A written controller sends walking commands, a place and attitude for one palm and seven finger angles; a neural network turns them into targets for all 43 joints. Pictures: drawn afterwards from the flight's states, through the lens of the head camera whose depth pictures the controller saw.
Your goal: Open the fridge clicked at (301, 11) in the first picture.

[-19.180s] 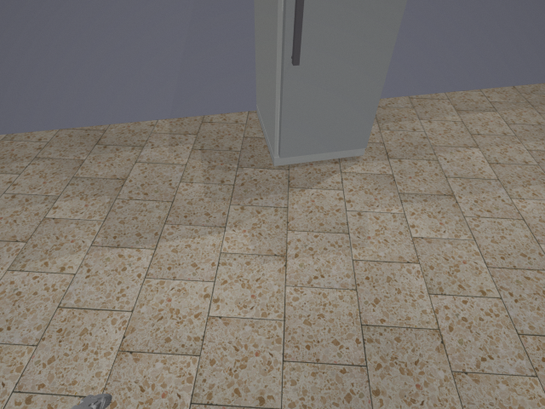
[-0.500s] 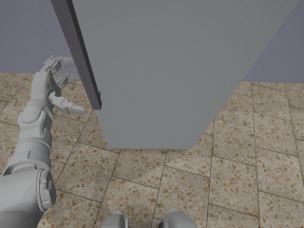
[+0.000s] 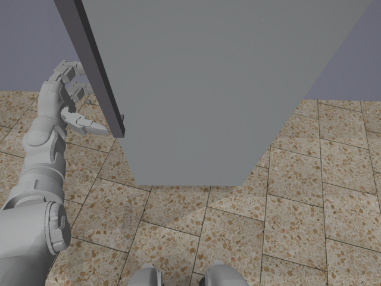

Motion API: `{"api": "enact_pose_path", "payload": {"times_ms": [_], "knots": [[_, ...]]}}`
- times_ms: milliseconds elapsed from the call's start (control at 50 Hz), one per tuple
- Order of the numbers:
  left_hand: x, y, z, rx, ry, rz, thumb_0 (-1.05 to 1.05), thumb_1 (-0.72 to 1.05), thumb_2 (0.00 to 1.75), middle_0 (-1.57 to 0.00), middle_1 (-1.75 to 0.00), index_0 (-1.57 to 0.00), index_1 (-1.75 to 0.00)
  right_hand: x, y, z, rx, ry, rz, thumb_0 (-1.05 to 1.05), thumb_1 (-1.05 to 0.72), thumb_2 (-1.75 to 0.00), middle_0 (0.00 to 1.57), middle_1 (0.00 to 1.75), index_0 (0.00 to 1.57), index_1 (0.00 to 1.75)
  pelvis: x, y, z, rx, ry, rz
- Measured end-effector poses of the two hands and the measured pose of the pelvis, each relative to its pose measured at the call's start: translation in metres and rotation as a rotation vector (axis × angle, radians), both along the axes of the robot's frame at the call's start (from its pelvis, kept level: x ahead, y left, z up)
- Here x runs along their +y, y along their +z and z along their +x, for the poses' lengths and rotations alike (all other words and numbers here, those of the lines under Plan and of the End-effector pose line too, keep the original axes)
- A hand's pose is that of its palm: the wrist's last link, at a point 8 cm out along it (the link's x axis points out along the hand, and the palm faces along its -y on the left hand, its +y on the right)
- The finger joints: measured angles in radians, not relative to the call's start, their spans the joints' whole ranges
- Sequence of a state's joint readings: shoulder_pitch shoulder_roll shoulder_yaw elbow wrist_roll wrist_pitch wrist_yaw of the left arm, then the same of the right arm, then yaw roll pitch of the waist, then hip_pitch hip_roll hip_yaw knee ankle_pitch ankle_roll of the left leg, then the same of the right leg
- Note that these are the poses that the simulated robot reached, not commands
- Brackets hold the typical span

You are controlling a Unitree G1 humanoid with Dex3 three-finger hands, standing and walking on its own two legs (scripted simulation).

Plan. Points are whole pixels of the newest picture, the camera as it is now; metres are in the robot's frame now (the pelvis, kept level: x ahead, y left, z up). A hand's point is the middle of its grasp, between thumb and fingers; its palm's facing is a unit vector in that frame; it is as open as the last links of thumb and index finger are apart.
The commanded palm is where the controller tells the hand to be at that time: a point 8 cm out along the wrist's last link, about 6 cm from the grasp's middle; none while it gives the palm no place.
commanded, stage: feel for the door with the fingertips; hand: left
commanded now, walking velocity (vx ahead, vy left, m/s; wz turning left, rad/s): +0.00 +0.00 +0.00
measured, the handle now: (97, 62) +0.52 +0.17 +0.14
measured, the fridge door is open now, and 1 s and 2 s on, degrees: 0 0 0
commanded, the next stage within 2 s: slide the fingers in behind the handle in 0.10 s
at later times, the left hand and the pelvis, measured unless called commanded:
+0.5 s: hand (87, 100) +0.48 +0.20 +0.08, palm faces -0.05 -1.00 -0.01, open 13.8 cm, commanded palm +0.45 +0.24 +0.08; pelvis +0.00 +0.00 +0.00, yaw -1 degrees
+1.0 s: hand (99, 102) +0.47 +0.17 +0.08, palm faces -0.05 -1.00 -0.01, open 14.0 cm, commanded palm +0.45 +0.22 +0.08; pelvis +0.01 +0.01 +0.00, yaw +0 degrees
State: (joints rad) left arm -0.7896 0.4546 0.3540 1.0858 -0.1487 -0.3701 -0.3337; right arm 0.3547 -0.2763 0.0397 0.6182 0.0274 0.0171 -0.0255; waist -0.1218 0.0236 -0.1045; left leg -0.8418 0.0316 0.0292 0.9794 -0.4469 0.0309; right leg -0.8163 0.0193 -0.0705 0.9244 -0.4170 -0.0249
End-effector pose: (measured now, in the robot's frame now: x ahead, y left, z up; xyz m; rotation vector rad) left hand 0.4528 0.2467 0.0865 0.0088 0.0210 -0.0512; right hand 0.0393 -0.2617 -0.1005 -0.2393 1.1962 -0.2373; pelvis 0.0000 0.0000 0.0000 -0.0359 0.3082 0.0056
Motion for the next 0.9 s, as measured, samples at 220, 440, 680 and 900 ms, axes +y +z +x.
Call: {"api": "enact_pose_path", "payload": {"times_ms": [220,440,680,900], "knots": [[0.004,-0.004,0.008,0.009,-0.001,0.020,-0.01,-0.50,0.30,-0.32,-1.21,-0.34,-1.23,-0.002,0.001,-0.018,0.053,-0.028,-0.009,0.00,-0.91,-0.90,0.20,0.30,0.20,0.30,-0.001,-0.001,0.001,0.013,-0.005,-0.004],[0.006,-0.003,0.008,0.011,-0.001,0.008,-0.01,-0.50,0.30,-0.33,-1.22,-0.35,-1.22,0.002,0.003,-0.024,0.061,-0.038,-0.007,0.00,-0.91,-0.90,0.20,0.30,0.20,0.30,0.002,0.000,0.001,0.014,-0.007,-0.008],[0.000,-0.006,0.003,0.010,-0.005,0.006,-0.01,-0.50,0.30,-0.30,-1.20,-0.31,-1.21,0.009,0.002,-0.010,0.031,-0.020,0.008,0.00,-0.91,-0.90,0.21,0.30,0.20,0.30,0.007,0.001,0.003,0.008,-0.005,-0.008],[-0.012,-0.005,0.003,-0.007,-0.005,0.008,-0.01,-0.50,0.30,-0.30,-1.20,-0.30,-1.20,0.013,0.001,0.005,-0.002,-0.007,0.021,0.00,-0.91,-0.90,0.20,0.30,0.20,0.30,0.009,0.002,0.006,0.002,-0.004,-0.007]]}}
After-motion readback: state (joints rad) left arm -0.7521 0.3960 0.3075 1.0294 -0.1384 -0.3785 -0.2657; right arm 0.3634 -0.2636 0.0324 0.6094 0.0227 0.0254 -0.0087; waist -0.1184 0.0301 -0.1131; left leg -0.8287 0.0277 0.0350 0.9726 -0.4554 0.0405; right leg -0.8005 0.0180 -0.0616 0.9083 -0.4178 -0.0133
